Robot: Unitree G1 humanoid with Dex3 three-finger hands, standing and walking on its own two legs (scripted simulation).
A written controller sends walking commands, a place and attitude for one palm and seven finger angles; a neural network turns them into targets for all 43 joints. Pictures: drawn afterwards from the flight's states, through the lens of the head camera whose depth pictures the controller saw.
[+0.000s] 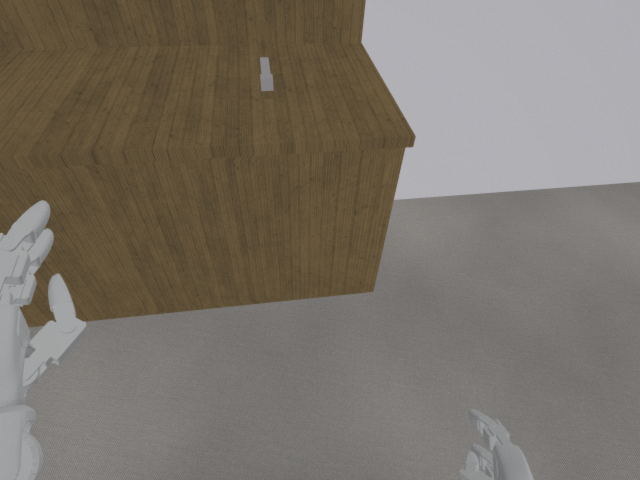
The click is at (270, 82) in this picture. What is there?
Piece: tap's lever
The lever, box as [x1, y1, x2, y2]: [260, 74, 273, 90]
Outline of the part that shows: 260,74 261,90 273,90 272,75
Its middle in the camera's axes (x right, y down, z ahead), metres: -0.12 -0.35 +0.87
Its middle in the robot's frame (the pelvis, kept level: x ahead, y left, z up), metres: +0.89 +0.19 +0.09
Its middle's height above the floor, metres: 0.86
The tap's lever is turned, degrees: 0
